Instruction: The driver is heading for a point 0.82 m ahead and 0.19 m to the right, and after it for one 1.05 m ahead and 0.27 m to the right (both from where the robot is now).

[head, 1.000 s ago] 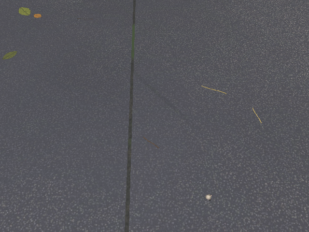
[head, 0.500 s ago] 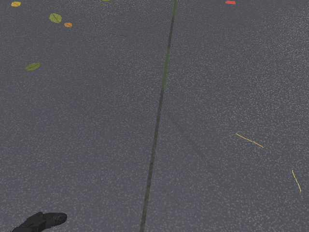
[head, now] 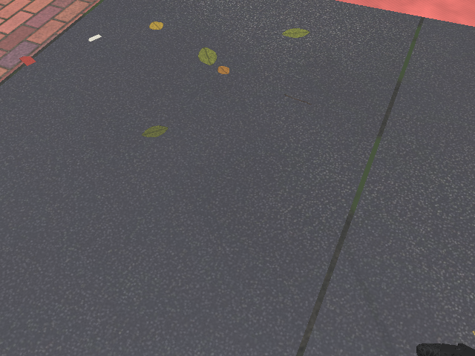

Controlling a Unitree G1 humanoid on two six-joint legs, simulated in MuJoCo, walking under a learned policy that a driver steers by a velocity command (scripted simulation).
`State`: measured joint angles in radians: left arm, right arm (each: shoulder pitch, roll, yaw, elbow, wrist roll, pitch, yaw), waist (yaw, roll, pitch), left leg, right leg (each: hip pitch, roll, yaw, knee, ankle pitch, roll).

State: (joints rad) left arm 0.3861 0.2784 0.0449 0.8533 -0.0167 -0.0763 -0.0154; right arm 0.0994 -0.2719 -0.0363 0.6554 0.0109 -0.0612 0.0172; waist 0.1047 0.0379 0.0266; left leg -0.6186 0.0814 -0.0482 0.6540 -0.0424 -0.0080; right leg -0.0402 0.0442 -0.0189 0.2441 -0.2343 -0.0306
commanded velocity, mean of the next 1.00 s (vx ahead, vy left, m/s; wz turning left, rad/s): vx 0.50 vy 0.00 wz -0.40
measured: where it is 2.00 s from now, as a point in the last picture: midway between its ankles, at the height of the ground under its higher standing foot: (370, 212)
